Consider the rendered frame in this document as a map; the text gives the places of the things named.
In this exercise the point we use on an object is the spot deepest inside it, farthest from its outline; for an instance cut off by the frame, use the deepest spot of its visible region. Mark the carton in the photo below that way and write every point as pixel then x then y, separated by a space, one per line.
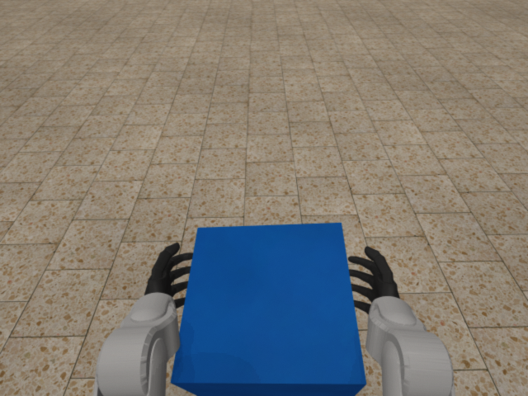
pixel 269 311

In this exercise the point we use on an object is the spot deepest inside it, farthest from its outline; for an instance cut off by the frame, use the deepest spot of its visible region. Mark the right robot forearm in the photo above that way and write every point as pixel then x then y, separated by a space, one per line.
pixel 414 362

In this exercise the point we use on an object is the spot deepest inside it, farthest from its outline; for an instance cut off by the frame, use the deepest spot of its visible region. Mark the robot right hand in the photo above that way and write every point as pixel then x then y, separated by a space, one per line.
pixel 382 280

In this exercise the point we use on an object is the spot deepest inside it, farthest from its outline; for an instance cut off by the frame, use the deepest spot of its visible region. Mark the left robot forearm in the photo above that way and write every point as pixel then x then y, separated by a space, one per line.
pixel 133 359

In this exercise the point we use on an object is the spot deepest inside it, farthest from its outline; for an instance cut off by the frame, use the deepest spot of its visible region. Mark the robot left hand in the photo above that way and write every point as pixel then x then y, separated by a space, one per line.
pixel 162 276

